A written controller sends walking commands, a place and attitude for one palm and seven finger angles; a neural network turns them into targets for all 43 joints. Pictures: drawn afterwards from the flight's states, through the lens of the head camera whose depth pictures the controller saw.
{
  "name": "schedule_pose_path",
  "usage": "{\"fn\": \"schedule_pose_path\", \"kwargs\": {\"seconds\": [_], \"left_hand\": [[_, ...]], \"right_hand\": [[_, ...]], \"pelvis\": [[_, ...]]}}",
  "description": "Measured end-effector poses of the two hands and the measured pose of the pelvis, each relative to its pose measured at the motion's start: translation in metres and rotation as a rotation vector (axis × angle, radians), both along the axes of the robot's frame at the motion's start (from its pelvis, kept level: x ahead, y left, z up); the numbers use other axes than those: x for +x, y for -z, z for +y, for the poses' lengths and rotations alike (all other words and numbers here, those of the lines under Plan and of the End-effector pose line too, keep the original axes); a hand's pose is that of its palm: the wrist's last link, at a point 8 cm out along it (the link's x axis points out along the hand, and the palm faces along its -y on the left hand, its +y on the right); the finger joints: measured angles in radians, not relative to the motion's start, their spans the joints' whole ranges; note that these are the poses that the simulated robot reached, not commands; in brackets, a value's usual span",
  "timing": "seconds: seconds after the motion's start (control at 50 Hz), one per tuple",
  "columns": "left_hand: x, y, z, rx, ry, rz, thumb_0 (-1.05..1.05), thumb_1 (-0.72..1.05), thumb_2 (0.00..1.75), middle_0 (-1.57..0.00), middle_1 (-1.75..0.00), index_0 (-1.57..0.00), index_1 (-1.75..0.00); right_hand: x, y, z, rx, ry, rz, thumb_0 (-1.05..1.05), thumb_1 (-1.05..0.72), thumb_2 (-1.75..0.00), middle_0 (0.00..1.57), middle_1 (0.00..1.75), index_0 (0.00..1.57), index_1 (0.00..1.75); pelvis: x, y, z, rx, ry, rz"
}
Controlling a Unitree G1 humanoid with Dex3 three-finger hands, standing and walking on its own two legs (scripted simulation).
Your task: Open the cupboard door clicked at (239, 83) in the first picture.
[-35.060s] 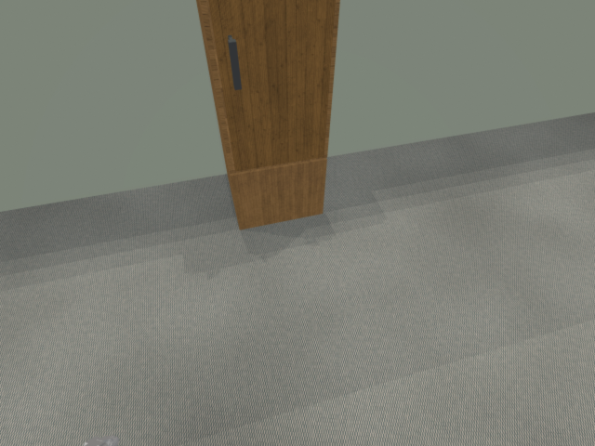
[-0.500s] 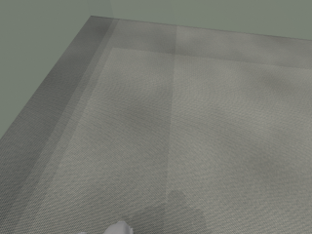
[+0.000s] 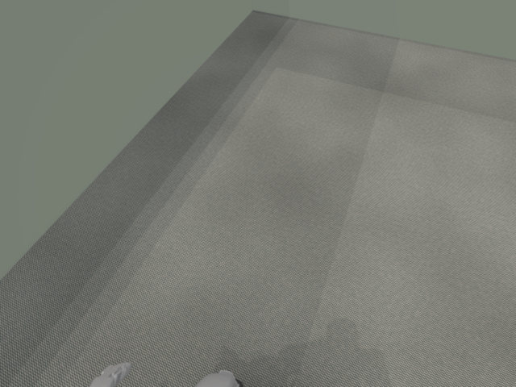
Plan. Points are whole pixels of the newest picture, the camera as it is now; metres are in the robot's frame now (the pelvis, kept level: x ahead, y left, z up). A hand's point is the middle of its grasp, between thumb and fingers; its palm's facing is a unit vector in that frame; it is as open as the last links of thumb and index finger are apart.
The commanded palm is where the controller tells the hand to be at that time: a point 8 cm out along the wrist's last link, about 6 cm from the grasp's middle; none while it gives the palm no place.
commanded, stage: turn to face it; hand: left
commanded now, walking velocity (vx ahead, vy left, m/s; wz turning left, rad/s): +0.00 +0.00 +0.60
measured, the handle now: out of the picture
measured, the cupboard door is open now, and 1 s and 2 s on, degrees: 46 46 46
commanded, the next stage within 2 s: none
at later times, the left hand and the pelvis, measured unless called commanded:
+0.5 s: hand out of the picture +0.03 +0.23 -0.17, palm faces +0.35 -0.90 -0.25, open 7.3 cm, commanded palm none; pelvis +0.04 +0.00 +0.00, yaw +20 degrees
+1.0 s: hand out of the picture +0.04 +0.15 -0.14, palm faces +0.61 -0.75 -0.25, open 7.3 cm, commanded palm none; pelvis +0.10 -0.04 +0.01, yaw +40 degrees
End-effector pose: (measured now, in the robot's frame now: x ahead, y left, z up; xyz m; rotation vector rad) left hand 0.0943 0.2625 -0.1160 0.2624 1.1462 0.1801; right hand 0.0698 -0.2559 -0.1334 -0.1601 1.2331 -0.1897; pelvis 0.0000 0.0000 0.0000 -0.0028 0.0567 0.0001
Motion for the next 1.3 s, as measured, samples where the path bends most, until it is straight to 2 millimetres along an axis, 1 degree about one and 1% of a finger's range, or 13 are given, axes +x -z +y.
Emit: {"fn": "schedule_pose_path", "kwargs": {"seconds": [0.1,0.18,0.28,0.38,0.5,0.62,0.74,0.86,0.98,1.08,1.16,1.22,1.3], "left_hand": [[-0.030,-0.007,-0.018,-0.008,-0.082,0.047,0.00,0.91,0.90,-0.20,-0.30,-0.20,-0.30],[-0.051,-0.003,-0.028,-0.041,-0.148,0.083,0.00,0.91,0.90,-0.21,-0.30,-0.20,-0.30],[-0.084,0.012,-0.027,-0.084,-0.244,0.134,0.00,0.91,0.90,-0.21,-0.30,-0.21,-0.30],[-0.110,0.036,-0.006,-0.099,-0.335,0.194,0.00,0.91,0.90,-0.21,-0.30,-0.21,-0.30],[-0.089,0.020,0.012,-0.069,-0.401,0.123,0.01,0.91,0.90,-0.20,-0.30,-0.20,-0.30],[-0.053,0.000,0.011,-0.030,-0.423,0.012,0.00,0.91,0.90,-0.20,-0.30,-0.20,-0.30],[-0.031,-0.010,-0.011,0.027,-0.454,-0.069,0.00,0.91,0.90,-0.20,-0.30,-0.20,-0.30],[-0.050,-0.017,-0.048,-0.001,-0.545,-0.025,0.00,0.91,0.90,-0.21,-0.30,-0.20,-0.30],[-0.086,-0.008,-0.076,-0.060,-0.671,0.030,0.00,0.91,0.90,-0.21,-0.30,-0.21,-0.30],[-0.133,0.009,-0.088,-0.099,-0.788,0.092,0.00,0.91,0.90,-0.21,-0.30,-0.21,-0.30],[-0.170,0.031,-0.087,-0.126,-0.865,0.149,0.00,0.91,0.90,-0.21,-0.30,-0.21,-0.30],[-0.180,0.031,-0.079,-0.115,-0.910,0.165,0.01,0.91,0.90,-0.21,-0.30,-0.20,-0.30],[-0.171,0.018,-0.065,-0.089,-0.938,0.098,0.01,0.91,0.90,-0.20,-0.30,-0.20,-0.30]], "right_hand": [[0.029,-0.004,-0.014,0.004,-0.068,0.019,0.01,-0.91,-0.90,0.20,0.30,0.20,0.29],[0.060,-0.011,-0.012,-0.001,-0.142,0.019,0.01,-0.91,-0.90,0.19,0.30,0.20,0.29],[0.112,-0.015,0.011,-0.022,-0.267,-0.015,0.01,-0.91,-0.90,0.19,0.30,0.20,0.29],[0.157,-0.015,0.041,-0.051,-0.375,-0.118,0.00,-0.91,-0.90,0.19,0.30,0.20,0.29],[0.163,-0.024,0.054,-0.058,-0.436,-0.092,0.00,-0.91,-0.90,0.20,0.30,0.20,0.29],[0.164,-0.017,0.049,-0.022,-0.463,-0.030,0.00,-0.91,-0.90,0.20,0.30,0.20,0.30],[0.181,0.009,0.028,0.015,-0.483,0.024,0.00,-0.90,-0.90,0.20,0.30,0.20,0.30],[0.212,0.002,0.026,0.015,-0.549,0.055,0.01,-0.91,-0.90,0.20,0.30,0.20,0.29],[0.247,-0.008,0.054,0.009,-0.669,0.043,0.01,-0.91,-0.90,0.19,0.30,0.20,0.29],[0.278,-0.014,0.102,0.002,-0.796,-0.023,0.01,-0.91,-0.90,0.19,0.30,0.19,0.29],[0.297,-0.015,0.142,0.002,-0.881,-0.130,0.00,-0.91,-0.90,0.19,0.30,0.20,0.29],[0.297,-0.022,0.154,-0.008,-0.922,-0.153,0.00,-0.91,-0.90,0.19,0.30,0.20,0.29],[0.292,-0.026,0.156,-0.023,-0.956,-0.116,0.00,-0.91,-0.90,0.20,0.30,0.20,0.30]], "pelvis": [[0.009,-0.008,-0.011,0.020,-0.079,-0.022],[0.018,-0.012,-0.015,0.043,-0.140,-0.028],[0.027,-0.007,-0.008,0.045,-0.214,-0.028],[0.032,0.009,0.006,0.029,-0.277,-0.027],[0.041,-0.003,0.004,0.010,-0.341,-0.027],[0.056,-0.009,-0.009,0.005,-0.408,-0.025],[0.077,0.002,-0.033,0.021,-0.488,-0.019],[0.090,-0.011,-0.041,0.055,-0.581,-0.028],[0.100,-0.015,-0.042,0.068,-0.674,-0.026],[0.099,-0.008,-0.032,0.057,-0.742,-0.032],[0.094,0.008,-0.020,0.041,-0.792,-0.035],[0.094,0.006,-0.018,0.038,-0.821,-0.039],[0.095,-0.004,-0.018,0.024,-0.862,-0.041]]}}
